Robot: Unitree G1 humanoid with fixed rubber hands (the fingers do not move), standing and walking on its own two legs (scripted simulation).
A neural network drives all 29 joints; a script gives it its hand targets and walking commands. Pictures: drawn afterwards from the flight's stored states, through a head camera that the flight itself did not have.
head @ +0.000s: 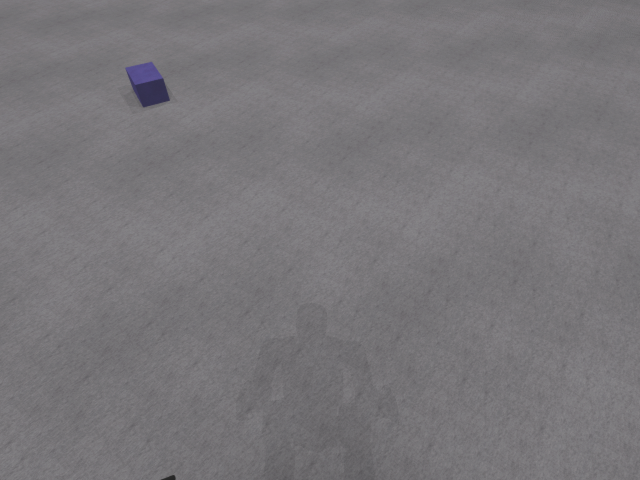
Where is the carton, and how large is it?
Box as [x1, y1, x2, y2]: [125, 62, 169, 106]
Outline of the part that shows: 151,62 125,68 133,89 143,106 169,100 163,79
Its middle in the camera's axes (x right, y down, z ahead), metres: -1.07 -1.01 +2.41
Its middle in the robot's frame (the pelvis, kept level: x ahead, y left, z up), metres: +2.36 +1.15 -0.70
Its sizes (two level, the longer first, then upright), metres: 0.258 0.166 0.143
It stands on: the floor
